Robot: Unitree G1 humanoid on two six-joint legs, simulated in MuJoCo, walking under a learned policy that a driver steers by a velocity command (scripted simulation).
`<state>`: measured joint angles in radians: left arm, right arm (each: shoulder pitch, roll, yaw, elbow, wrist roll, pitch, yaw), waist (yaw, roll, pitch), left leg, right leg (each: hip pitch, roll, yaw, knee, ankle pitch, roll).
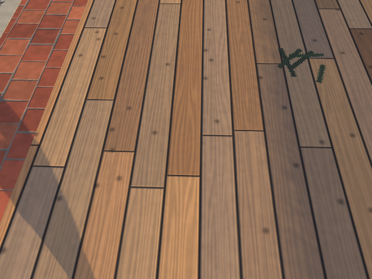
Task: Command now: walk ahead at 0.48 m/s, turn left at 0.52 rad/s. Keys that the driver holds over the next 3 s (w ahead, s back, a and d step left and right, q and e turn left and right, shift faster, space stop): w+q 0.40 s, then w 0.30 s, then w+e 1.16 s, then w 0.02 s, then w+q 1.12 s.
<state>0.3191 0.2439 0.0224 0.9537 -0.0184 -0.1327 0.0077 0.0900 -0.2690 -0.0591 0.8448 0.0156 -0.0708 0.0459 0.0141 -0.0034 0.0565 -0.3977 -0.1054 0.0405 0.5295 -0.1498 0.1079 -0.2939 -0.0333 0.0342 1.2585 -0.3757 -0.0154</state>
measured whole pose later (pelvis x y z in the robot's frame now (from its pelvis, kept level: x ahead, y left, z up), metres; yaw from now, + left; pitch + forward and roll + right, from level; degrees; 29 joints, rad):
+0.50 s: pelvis +0.30 -0.04 +0.01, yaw +16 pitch +1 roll -1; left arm 0.15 0.25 0.04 0.75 0.01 -0.12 -0.01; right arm 0.33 -0.29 -0.06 0.81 0.03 -0.04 -0.01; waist -0.02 0.03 0.02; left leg -0.39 -0.04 -0.11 1.16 -0.40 0.04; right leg -0.33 0.03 -0.02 0.47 -0.16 -0.02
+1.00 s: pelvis +0.53 +0.09 +0.01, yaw +14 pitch +1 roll +0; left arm 0.34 0.30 0.06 0.87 -0.03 -0.07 0.00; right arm 0.16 -0.25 -0.05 0.74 0.00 -0.09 0.02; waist 0.02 -0.03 0.02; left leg -0.32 0.00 0.07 0.47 -0.18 0.03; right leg -0.42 -0.05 0.05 1.12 -0.38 -0.02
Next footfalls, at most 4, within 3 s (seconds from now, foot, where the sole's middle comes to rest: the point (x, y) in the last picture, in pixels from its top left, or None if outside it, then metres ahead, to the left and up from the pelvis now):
0.36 right None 0.42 -0.12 -0.76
0.86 left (141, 242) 0.58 0.21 -0.76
1.40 right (196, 167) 0.91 0.01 -0.76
1.90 left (162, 113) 1.21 0.17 -0.76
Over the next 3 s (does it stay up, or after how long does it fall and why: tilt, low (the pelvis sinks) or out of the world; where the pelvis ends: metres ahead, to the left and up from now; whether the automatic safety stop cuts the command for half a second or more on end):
stays up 1.56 0.07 0.01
